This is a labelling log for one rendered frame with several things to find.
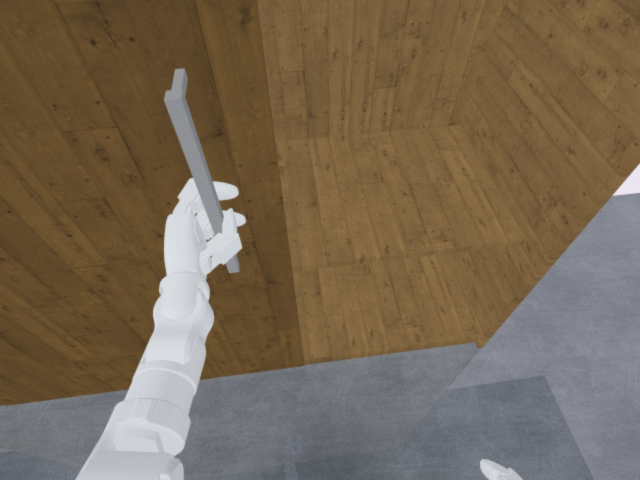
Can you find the robot left upper arm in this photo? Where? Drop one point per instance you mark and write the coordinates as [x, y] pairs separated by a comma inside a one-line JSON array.
[[129, 465]]

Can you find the handle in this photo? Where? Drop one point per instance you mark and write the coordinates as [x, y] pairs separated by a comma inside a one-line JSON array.
[[181, 118]]

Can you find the wardrobe door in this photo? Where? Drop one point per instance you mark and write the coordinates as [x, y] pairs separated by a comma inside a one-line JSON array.
[[90, 169]]

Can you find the right robot hand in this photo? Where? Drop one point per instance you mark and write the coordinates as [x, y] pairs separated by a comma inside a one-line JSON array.
[[494, 471]]

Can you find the left robot forearm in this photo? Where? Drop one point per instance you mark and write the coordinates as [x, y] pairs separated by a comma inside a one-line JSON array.
[[154, 414]]

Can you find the left robot hand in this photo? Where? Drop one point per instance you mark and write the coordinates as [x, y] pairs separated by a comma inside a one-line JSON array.
[[186, 234]]

